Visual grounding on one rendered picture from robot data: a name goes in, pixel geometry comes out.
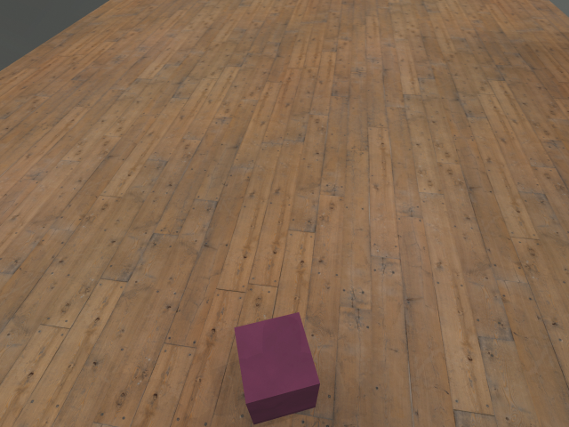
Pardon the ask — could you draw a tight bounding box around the carton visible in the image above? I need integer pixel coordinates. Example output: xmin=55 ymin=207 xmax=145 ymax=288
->
xmin=234 ymin=312 xmax=320 ymax=424

